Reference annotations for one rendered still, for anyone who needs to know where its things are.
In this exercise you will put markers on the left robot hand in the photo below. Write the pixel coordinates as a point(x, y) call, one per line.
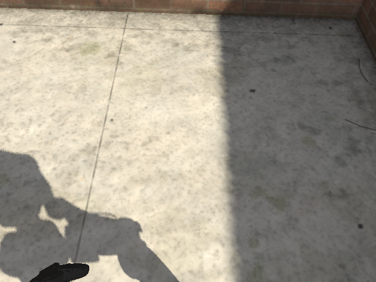
point(62, 273)

